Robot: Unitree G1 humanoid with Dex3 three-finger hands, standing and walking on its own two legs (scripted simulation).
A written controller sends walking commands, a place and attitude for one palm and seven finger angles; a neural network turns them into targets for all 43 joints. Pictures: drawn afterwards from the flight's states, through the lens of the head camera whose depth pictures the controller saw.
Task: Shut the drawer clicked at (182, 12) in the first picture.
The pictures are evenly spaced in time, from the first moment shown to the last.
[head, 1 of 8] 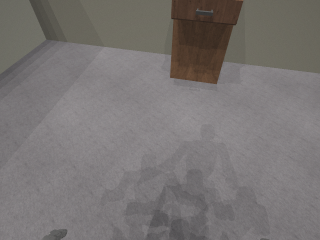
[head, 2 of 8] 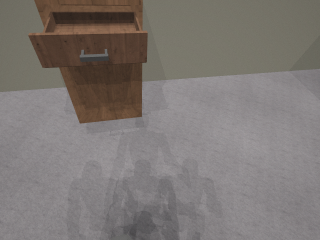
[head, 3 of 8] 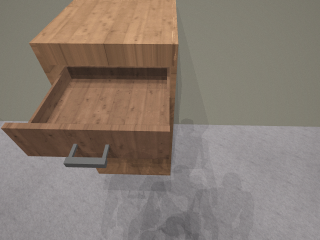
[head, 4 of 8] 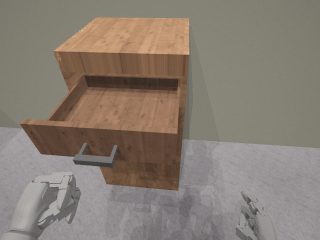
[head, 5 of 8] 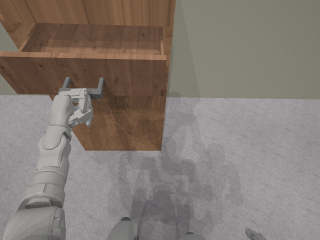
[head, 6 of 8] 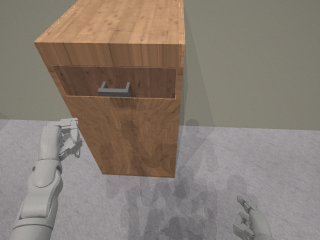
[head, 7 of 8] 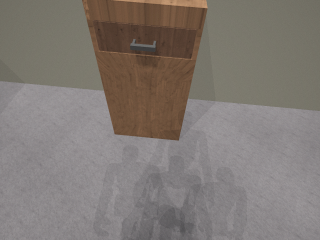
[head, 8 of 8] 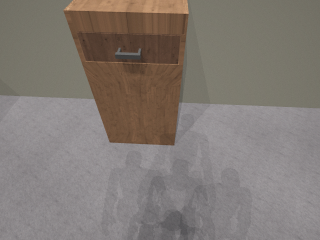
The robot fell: no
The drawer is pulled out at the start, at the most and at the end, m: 0.29 0.29 0.00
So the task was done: yes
